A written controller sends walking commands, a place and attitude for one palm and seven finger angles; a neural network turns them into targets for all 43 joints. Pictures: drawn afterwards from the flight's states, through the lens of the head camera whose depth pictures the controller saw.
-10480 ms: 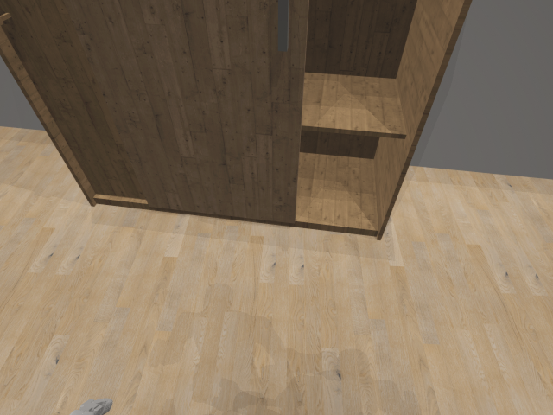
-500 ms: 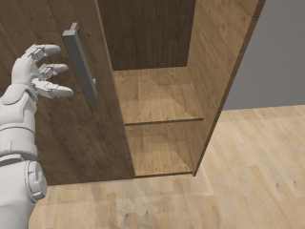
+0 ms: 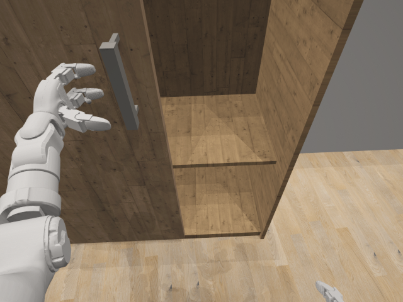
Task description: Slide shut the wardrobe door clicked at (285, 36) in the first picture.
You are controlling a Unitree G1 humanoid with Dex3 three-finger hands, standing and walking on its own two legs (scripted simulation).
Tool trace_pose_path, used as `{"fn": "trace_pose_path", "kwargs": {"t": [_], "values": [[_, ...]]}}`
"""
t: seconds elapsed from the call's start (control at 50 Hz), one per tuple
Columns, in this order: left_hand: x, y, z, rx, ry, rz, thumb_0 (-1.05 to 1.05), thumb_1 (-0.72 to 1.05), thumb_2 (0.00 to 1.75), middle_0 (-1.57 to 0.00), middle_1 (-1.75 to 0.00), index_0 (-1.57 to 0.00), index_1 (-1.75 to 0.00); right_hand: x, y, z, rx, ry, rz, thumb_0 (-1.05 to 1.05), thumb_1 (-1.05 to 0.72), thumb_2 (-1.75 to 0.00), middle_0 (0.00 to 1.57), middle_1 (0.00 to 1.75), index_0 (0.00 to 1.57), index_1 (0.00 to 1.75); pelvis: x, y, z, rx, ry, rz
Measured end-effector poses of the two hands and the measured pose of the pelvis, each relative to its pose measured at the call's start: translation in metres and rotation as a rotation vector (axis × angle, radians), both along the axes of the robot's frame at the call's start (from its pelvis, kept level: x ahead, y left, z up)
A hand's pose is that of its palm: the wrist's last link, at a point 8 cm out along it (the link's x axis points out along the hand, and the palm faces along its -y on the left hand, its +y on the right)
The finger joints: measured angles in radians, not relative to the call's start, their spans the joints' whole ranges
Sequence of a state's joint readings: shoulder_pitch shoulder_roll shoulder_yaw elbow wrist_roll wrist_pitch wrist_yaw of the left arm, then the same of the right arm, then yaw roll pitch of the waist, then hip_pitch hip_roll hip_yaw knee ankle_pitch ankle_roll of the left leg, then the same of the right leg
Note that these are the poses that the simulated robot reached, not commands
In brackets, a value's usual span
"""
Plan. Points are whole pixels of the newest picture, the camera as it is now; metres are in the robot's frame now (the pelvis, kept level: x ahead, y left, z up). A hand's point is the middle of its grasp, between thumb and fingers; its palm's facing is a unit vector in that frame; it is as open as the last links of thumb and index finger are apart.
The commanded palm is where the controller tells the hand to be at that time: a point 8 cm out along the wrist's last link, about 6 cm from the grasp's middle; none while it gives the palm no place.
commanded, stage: move the hooked fingers beside the handle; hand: left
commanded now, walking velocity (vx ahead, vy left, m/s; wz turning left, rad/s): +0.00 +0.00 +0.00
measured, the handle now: (124, 84) +0.50 +0.16 +0.19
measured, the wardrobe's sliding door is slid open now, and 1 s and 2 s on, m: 0.38 0.38 0.38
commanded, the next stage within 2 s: feel for the door with the fingertips in 0.14 s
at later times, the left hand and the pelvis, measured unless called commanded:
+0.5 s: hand (93, 103) +0.44 +0.21 +0.19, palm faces +0.03 -1.00 +0.00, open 14.0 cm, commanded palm +0.41 +0.25 +0.20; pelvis +0.00 +0.00 +0.00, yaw +0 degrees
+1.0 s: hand (103, 95) +0.45 +0.19 +0.20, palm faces +0.05 -1.00 -0.01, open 14.0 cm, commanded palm +0.43 +0.24 +0.20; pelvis +0.00 +0.00 +0.00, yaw +0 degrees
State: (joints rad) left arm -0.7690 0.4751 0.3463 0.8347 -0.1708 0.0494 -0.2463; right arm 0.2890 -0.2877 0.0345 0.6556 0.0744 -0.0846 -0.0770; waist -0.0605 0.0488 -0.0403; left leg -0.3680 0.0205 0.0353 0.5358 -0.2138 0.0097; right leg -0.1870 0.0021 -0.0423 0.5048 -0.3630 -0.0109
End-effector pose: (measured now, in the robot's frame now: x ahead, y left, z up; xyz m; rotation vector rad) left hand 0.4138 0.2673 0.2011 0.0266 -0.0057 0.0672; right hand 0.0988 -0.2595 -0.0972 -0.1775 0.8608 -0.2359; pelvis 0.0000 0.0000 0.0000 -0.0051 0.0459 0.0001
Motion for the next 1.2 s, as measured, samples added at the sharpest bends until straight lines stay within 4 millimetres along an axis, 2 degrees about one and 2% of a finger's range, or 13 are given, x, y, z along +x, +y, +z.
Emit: {"fn": "trace_pose_path", "kwargs": {"t": [0.22,0.38,0.5,0.66,0.78,0.88,1.02,1.2], "values": [[-0.005,0.011,-0.001,-0.001,-0.008,-0.006,-0.02,-0.5,0.3,-0.3,-1.2,-0.3,-1.2,-0.028,-0.006,-0.006,-0.011,0.078,-0.025,0.01,-0.91,-0.9,0.2,0.3,0.2,0.3,-0.002,0.0,0.0,-0.003,0.0,0.0],[-0.001,0.004,-0.005,-0.013,-0.015,-0.023,-0.02,-0.5,0.3,-0.3,-1.2,-0.3,-1.2,-0.041,-0.008,-0.007,-0.024,0.11,-0.039,0.01,-0.91,-0.9,0.2,0.29,0.2,0.3,-0.003,0.002,0.0,-0.006,0.005,0.0],[0.003,-0.007,-0.008,-0.021,-0.013,-0.034,-0.02,-0.5,0.3,-0.3,-1.2,-0.3,-1.2,-0.039,-0.005,-0.005,-0.017,0.087,-0.045,0.01,-0.91,-0.9,0.2,0.29,0.2,0.3,-0.003,0.004,0.0,-0.006,0.006,-0.007],[0.004,-0.023,-0.006,-0.027,-0.023,-0.032,-0.02,-0.5,0.3,-0.3,-1.2,-0.3,-1.2,-0.027,0.004,-0.005,0.006,0.048,-0.024,0.01,-0.91,-0.9,0.2,0.29,0.2,0.3,-0.003,0.006,0.0,-0.004,0.001,-0.01],[0.006,-0.023,-0.004,-0.019,-0.011,-0.007,-0.02,-0.5,0.3,-0.3,-1.2,-0.3,-1.2,-0.019,0.008,-0.004,0.017,0.028,-0.015,0.01,-0.91,-0.9,0.2,0.3,0.2,0.3,-0.003,0.005,0.0,-0.003,-0.001,-0.01],[0.009,-0.022,0.0,-0.015,-0.011,-0.004,-0.02,-0.5,0.3,-0.3,-1.2,-0.3,-1.2,-0.02,0.006,-0.006,0.012,0.039,-0.011,0.01,-0.91,-0.9,0.2,0.3,0.2,0.3,-0.004,0.004,0.0,-0.004,0.0,-0.005],[0.016,-0.025,0.0,-0.019,0.0,-0.016,-0.02,-0.5,0.3,-0.3,-1.2,-0.3,-1.2,-0.033,-0.001,-0.009,-0.002,0.083,-0.022,0.01,-0.91,-0.9,0.2,0.3,0.2,0.3,-0.004,0.003,-0.001,-0.004,0.009,-0.001],[0.027,-0.023,-0.005,-0.02,0.001,-0.016,-0.02,-0.5,0.3,-0.33,-1.23,-0.34,-1.22,-0.06,-0.01,-0.012,-0.016,0.157,-0.059,0.0,-0.91,-0.9,0.2,0.29,0.2,0.3,-0.004,0.001,-0.002,-0.005,0.027,-0.007]]}}
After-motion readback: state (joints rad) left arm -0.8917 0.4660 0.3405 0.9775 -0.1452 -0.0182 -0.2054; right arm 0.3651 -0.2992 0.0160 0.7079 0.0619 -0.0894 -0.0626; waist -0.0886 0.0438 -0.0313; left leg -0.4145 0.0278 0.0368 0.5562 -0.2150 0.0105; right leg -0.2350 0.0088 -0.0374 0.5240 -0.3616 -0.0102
